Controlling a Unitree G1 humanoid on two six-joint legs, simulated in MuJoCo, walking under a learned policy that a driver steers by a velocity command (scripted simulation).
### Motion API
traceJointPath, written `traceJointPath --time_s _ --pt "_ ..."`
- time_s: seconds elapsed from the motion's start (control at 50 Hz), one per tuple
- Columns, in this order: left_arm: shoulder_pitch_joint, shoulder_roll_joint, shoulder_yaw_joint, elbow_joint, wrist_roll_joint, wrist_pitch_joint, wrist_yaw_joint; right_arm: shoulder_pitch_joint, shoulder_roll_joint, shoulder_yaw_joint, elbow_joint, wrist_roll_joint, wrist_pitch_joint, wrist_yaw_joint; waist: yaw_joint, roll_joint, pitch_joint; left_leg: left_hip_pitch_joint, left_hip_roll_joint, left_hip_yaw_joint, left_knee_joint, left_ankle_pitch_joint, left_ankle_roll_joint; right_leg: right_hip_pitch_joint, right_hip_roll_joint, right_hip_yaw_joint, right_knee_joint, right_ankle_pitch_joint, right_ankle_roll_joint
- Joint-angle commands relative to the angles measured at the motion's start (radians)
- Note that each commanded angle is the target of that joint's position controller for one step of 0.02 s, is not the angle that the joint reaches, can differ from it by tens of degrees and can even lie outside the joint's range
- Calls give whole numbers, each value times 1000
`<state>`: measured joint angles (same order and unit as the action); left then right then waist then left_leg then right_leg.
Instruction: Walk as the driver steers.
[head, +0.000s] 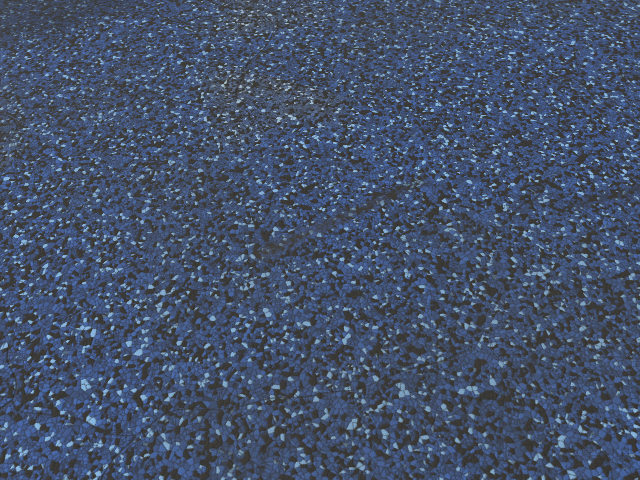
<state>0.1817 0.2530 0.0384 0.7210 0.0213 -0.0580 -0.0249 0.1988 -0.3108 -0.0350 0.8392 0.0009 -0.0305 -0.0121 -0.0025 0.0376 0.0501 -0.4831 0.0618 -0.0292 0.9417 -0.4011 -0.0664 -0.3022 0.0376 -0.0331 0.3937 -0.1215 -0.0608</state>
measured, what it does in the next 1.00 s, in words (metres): walks ahead: left foot, then left foot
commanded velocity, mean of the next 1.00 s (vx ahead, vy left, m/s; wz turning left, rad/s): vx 0.33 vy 0.00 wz -0.01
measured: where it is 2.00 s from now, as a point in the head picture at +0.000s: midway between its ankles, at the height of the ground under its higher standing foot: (326, 297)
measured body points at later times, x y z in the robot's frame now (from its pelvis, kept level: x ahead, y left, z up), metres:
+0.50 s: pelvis +0.12 +0.01 -0.01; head +0.13 +0.00 +0.44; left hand +0.15 +0.29 -0.13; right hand +0.24 -0.25 -0.13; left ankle +0.10 +0.14 -0.70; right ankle +0.05 -0.09 -0.74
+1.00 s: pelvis +0.34 +0.09 +0.00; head +0.36 +0.10 +0.45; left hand +0.47 +0.37 -0.11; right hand +0.39 -0.18 -0.12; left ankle +0.35 +0.17 -0.74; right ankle +0.41 -0.08 -0.67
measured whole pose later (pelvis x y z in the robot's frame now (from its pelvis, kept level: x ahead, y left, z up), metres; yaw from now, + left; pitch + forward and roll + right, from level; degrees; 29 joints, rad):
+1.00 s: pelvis +0.34 +0.09 +0.00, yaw +0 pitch +0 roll +1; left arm 0.19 0.29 0.07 0.85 -0.01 -0.07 0.02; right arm 0.29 -0.25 -0.05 0.91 -0.01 -0.09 0.03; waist -0.04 -0.04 0.02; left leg -0.16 -0.07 0.06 0.30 -0.14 0.08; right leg -0.61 -0.12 0.04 1.02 -0.19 -0.02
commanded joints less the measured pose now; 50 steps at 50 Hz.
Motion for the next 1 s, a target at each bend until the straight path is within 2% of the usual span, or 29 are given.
traceJointPath --time_s 0.02,0.1,0.14,0.16,0.18,0.2,0.22,0.24,0.3,0.36,0.38,0.4,0.42,0.44,0.48,0.54,0.6,0.68,0.72,0.74,0.76,0.78,0.8,0.82,0.84,0.86,0.88,0.92,1.0 --pt "-78 130 32 -45 5 -16 8 118 -27 -3 -11 -12 17 -11 -53 -154 -183 187 9 -4 -168 140 -8 27 -237 118 -98 635 -185" --pt "-54 133 27 9 -3 1 14 36 -57 -14 -23 -11 35 -10 -30 -140 -153 256 2 -10 -304 234 19 5 -241 143 -113 295 -160" --pt "-55 111 15 29 -14 8 13 20 -57 -17 -24 -22 35 -10 -44 -119 -119 332 -8 -2 -449 306 50 -27 -200 146 -88 50 -110" --pt "-19 85 5 48 -11 8 13 3 -77 -20 -34 -31 34 -13 -36 -85 -100 368 27 -42 -517 400 67 -42 -164 142 -66 -60 -61" --pt "31 75 1 61 7 7 13 -13 -126 -27 -49 -28 33 -20 2 -6 -96 399 96 -104 -524 527 95 -63 -105 112 -14 -179 -14" --pt "110 67 2 74 4 9 17 -45 -161 -38 -39 -11 37 -24 61 116 -104 354 107 -114 -519 333 145 -51 -37 51 -5 -264 14" --pt "64 88 3 75 -1 17 28 -50 -122 -38 -37 3 40 -17 18 118 -84 265 74 -118 -567 31 156 -7 -12 5 45 -292 30" --pt "33 111 13 70 -13 24 35 -40 -105 -35 -32 2 39 -12 2 111 -47 213 70 -141 -611 -165 160 -21 -2 -13 93 -344 26" --pt "53 86 16 70 -22 19 39 -20 -109 -36 -22 9 12 -5 11 171 2 188 143 -266 -688 -280 204 -51 -8 -9 170 -325 -5" --pt "103 84 23 99 -27 -12 27 -72 -89 -33 -38 18 -4 -3 46 119 -20 163 122 -228 -628 -130 195 52 -44 34 84 -269 -52" --pt "128 105 31 113 -29 -18 25 -105 -63 -26 -53 18 -10 -1 57 45 -21 123 67 -143 -538 -46 163 101 -83 97 14 -303 -72" --pt "175 148 45 133 -35 -21 25 -134 -28 -17 -71 16 -24 2 62 -92 -20 34 -27 -9 -367 40 115 185 -157 232 -76 -354 -110" --pt "214 204 62 141 -39 -18 21 -160 -28 -16 -92 11 -43 3 79 -218 5 -123 -77 71 -230 64 82 299 -281 422 -157 -313 -167" --pt "250 200 63 148 -34 -21 20 -202 -57 -21 -110 14 -59 4 106 -231 37 -268 -53 38 -126 -73 86 380 -371 530 -173 -176 -221" --pt "306 162 54 165 -25 -31 22 -203 -56 -24 -115 29 -76 18 101 -152 3 -459 6 -16 76 -133 105 553 -412 522 -130 66 -241" --pt "274 130 41 164 -34 -14 27 -242 -25 -15 -123 30 -78 48 87 -121 6 -451 44 16 -14 15 105 534 -341 342 -172 173 -171" --pt "216 149 40 152 -33 -1 35 -269 33 8 -130 23 -73 77 73 -151 10 -158 -10 88 -238 247 76 306 -234 161 -221 178 -123" --pt "224 200 58 173 -46 -12 34 -252 -37 -12 -134 26 -55 65 32 -174 22 49 -44 77 -369 360 100 242 -272 133 -231 209 -94" --pt "208 200 59 181 -48 -10 36 -139 -83 -39 -102 19 -50 51 -42 -161 -36 205 -71 90 -398 344 140 257 -258 84 -81 443 -54" --pt "211 184 54 182 -42 -7 38 0 -116 -61 -55 20 -45 42 -104 -143 -109 376 -86 99 -398 327 165 211 -223 51 83 505 -30" --pt "214 153 40 165 -23 -4 41 161 -169 -82 -19 15 -40 30 -165 -50 -214 616 49 -56 -391 263 210 41 -176 19 358 301 5" --pt "334 2 0 143 -21 -19 38 225 -266 -93 -2 -1 -37 32 -94 256 -355 852 308 -568 -558 21 373 -262 3 29 742 -348 62" --pt "292 86 18 151 -49 -38 32 201 -185 -72 -5 12 -43 40 -115 202 -329 799 321 -760 -714 -194 383 -380 -13 154 890 -449 53" --pt "197 154 38 122 -74 -50 28 107 -140 -57 -20 15 -53 41 -95 140 -165 667 297 -625 -726 -201 335 -459 -71 139 925 -371 28" --pt "144 158 38 111 -71 -53 33 35 -110 -49 -33 10 -59 44 -66 68 -97 533 257 -497 -734 -85 307 -428 -122 118 888 -275 15" --pt "129 151 43 114 -52 -49 39 -14 -83 -42 -37 0 -64 47 -34 41 -59 421 213 -389 -747 33 289 -378 -156 112 832 -208 15" --pt "150 137 46 122 -43 -39 42 -40 -61 -36 -38 -12 -69 49 1 62 -56 348 176 -314 -768 106 274 -309 -183 123 790 -162 13" --pt "169 100 43 132 -38 -17 41 -37 -53 -35 -25 -9 -78 48 25 64 -56 287 154 -240 -811 173 284 -256 -192 114 735 -132 21" --pt "34 97 45 89 -24 -6 43 30 -95 -45 9 -5 -81 27 5 12 -2 305 160 -176 -864 242 305 -378 -200 107 548 26 60"
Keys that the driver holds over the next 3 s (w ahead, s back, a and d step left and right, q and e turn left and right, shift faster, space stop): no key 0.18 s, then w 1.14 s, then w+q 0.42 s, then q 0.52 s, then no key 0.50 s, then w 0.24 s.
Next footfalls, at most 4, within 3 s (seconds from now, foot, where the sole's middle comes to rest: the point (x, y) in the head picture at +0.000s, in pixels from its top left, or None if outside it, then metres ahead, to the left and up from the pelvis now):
0.16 left None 0.13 0.15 -0.78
0.76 left None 0.39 0.17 -0.78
1.32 right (381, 368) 0.69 -0.08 -0.78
1.86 left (270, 269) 0.97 0.19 -0.78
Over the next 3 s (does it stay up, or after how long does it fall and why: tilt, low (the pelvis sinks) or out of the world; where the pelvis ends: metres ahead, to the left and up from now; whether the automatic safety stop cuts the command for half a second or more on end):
stays up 1.02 0.11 0.00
